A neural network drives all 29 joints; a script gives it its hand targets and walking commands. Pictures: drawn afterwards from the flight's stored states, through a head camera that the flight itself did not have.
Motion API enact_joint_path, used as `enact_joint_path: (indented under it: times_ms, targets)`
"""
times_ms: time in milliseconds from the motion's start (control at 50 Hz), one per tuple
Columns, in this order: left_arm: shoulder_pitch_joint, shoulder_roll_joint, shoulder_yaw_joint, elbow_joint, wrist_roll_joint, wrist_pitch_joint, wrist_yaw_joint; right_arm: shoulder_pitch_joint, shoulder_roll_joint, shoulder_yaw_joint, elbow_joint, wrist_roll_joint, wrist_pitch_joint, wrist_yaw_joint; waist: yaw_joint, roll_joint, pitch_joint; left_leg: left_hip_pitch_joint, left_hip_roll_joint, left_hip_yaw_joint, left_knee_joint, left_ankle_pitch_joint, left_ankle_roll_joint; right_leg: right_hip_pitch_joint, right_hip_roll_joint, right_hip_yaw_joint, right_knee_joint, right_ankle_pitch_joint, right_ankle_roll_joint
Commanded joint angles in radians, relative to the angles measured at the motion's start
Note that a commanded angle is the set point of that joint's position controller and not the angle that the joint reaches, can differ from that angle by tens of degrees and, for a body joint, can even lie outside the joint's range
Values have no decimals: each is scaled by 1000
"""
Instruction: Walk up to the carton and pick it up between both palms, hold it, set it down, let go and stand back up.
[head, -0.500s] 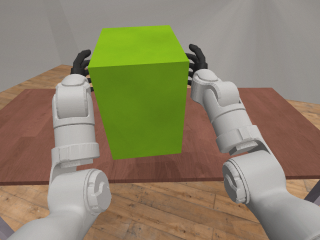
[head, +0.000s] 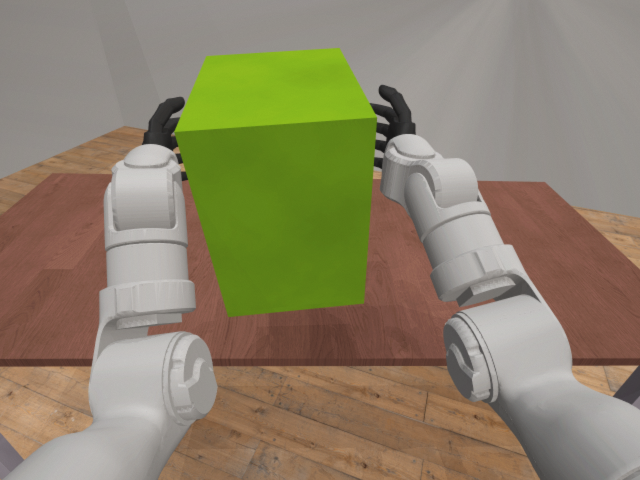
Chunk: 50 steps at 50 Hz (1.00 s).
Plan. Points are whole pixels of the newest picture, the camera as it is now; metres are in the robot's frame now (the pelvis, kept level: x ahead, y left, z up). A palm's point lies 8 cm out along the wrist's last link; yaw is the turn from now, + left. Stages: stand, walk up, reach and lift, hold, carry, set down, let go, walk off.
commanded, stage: hold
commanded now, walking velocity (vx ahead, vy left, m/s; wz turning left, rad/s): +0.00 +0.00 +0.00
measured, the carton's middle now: (285, 179) +0.41 +0.00 +0.25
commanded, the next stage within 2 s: set down in 0.96 s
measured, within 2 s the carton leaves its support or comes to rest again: neither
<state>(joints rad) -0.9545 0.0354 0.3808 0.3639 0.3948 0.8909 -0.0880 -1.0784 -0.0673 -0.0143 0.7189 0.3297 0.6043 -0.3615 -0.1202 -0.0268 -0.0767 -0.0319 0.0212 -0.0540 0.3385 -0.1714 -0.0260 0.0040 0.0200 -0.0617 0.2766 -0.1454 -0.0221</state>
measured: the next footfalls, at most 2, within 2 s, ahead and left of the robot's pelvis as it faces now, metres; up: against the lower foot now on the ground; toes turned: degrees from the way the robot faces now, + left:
none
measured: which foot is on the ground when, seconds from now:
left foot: down 0.00-1.00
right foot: down 0.00-1.00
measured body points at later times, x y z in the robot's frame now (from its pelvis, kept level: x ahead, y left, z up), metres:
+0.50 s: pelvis +0.00 +0.00 +0.00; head -0.09 +0.01 +0.44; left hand +0.39 +0.13 +0.30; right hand +0.38 -0.14 +0.30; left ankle +0.02 +0.13 -0.75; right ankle +0.01 -0.10 -0.75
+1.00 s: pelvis +0.00 +0.00 +0.00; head -0.08 +0.02 +0.44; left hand +0.39 +0.13 +0.29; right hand +0.38 -0.14 +0.30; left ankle +0.02 +0.13 -0.75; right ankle +0.01 -0.10 -0.75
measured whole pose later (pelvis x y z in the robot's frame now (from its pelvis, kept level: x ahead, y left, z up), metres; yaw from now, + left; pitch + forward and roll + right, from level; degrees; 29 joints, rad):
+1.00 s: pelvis +0.00 +0.00 +0.00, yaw +0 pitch -8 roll -1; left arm -0.95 0.02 0.38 0.35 0.40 0.90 -0.08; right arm -1.07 -0.08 -0.02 0.72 0.34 0.61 -0.35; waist -0.12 -0.02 -0.07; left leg -0.03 0.02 -0.05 0.34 -0.17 -0.02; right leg 0.01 0.02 -0.05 0.28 -0.15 -0.02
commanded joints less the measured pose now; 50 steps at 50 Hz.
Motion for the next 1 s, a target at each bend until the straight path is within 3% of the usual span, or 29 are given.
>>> enact_joint_path:
  times_ms: [0,60,120,200,220,240,260,300,320,340,400,440,460,520,580,640,700,780,800,840,920,940,960,980]
  targets:
    - [-744,-545,-353,-137,-205,-79,-151,-683,567,209,-253,142,-35,155,-3,103,-307,-88,-56,64,-59,166,-39,213,57,13,34,177,64]
    - [-734,-553,-360,-136,-202,-71,-145,-680,553,211,-231,152,-31,166,-1,111,-303,-72,-48,60,-55,212,-48,217,64,15,35,198,55]
    - [-697,-577,-385,-164,-215,-64,-139,-673,554,229,-281,162,-36,163,-10,112,-332,-45,-48,56,-40,264,-54,232,70,12,38,242,53]
    - [-687,-538,-332,-121,-184,-58,-140,-695,575,243,-275,159,-32,162,26,60,-299,-73,-60,68,-48,215,-27,224,65,17,29,217,63]
    - [-689,-537,-329,-100,-176,-57,-140,-685,562,223,-238,147,-28,164,20,70,-262,-83,-56,68,-64,168,-24,204,64,18,22,173,59]
    - [-705,-517,-302,-90,-167,-59,-143,-689,575,220,-213,138,-26,167,36,53,-241,-102,-57,71,-74,139,-12,200,59,16,15,146,60]
    - [-697,-538,-345,-122,-195,-63,-147,-681,589,232,-269,147,-36,163,13,47,-300,-84,-57,70,-64,159,-14,217,57,22,22,197,64]
    - [-723,-519,-333,-111,-197,-69,-146,-680,583,219,-248,146,-27,156,1,46,-293,-59,-65,69,-54,154,-19,195,49,24,15,211,75]
    - [-711,-507,-306,-96,-182,-67,-147,-693,592,226,-259,141,-28,154,22,27,-286,-60,-68,72,-57,151,-10,193,48,23,11,213,79]
    - [-714,-508,-311,-85,-183,-67,-151,-681,582,209,-246,132,-27,151,5,33,-272,-60,-69,71,-62,119,-11,180,42,24,6,198,81]
    - [-693,-515,-315,-55,-182,-66,-160,-697,576,208,-261,130,-35,146,6,46,-283,-66,-71,73,-57,114,-9,186,39,30,5,201,77]
    - [-685,-518,-330,-67,-197,-66,-164,-693,573,209,-283,136,-33,138,-12,42,-302,-51,-71,70,-50,128,-15,191,39,29,4,230,81]
    - [-715,-497,-306,-90,-193,-74,-160,-700,594,226,-270,143,-28,138,8,28,-303,-47,-77,70,-47,136,-8,190,35,25,5,244,90]
    - [-701,-516,-325,-101,-199,-70,-157,-698,592,235,-309,150,-32,131,-4,40,-334,-28,-75,69,-40,147,-11,195,36,26,11,264,91]
    - [-717,-525,-328,-73,-193,-68,-156,-688,567,206,-246,131,-27,142,-9,71,-271,-70,-65,70,-64,104,-16,180,44,21,6,166,73]
    - [-712,-524,-311,-47,-185,-69,-159,-710,569,192,-239,115,-33,152,11,55,-256,-110,-58,69,-86,56,-7,179,45,25,7,117,66]
    - [-724,-525,-311,-75,-193,-76,-150,-729,583,214,-256,137,-39,159,23,49,-315,-83,-59,65,-65,123,-10,203,51,22,17,174,69]
    - [-721,-526,-320,-78,-190,-78,-151,-664,569,203,-204,124,-30,156,-1,63,-278,-83,-56,68,-71,116,-18,182,51,21,13,164,66]
    - [-697,-545,-346,-97,-199,-75,-151,-653,564,207,-232,131,-32,153,-16,79,-296,-70,-54,65,-60,154,-28,194,53,25,19,211,61]
    - [-715,-537,-345,-119,-209,-72,-148,-686,563,219,-266,150,-33,149,-6,81,-321,-51,-62,64,-43,184,-34,198,51,25,19,227,66]
    - [-692,-555,-363,-108,-208,-67,-146,-664,547,204,-264,146,-31,149,-26,91,-298,-51,-58,58,-48,182,-37,187,55,21,20,215,64]
    - [-675,-563,-366,-110,-202,-63,-148,-652,539,205,-259,148,-28,150,-25,106,-288,-59,-52,57,-50,198,-43,203,57,23,27,224,58]
    - [-722,-527,-321,-132,-184,-56,-147,-704,544,214,-252,155,-24,156,9,83,-268,-59,-56,63,-53,190,-23,207,63,16,17,183,66]
    - [-725,-511,-311,-137,-179,-55,-145,-699,550,215,-252,159,-28,162,18,74,-274,-56,-58,66,-53,187,-18,204,62,15,18,176,70]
